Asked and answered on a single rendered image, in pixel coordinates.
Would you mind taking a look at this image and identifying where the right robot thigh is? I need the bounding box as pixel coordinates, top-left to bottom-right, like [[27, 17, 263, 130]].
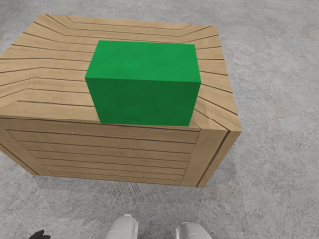
[[174, 222, 212, 239]]

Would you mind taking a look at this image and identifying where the pedestal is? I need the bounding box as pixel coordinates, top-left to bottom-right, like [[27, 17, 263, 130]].
[[0, 14, 242, 188]]

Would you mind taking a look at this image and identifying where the left robot thigh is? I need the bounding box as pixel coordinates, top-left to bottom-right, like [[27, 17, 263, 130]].
[[103, 216, 139, 239]]

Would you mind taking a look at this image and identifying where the carton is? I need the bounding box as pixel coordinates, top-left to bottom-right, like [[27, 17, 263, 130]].
[[85, 40, 201, 127]]

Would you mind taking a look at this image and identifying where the robot thigh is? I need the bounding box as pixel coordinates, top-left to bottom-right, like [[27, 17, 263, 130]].
[[103, 216, 139, 239], [174, 222, 212, 239]]

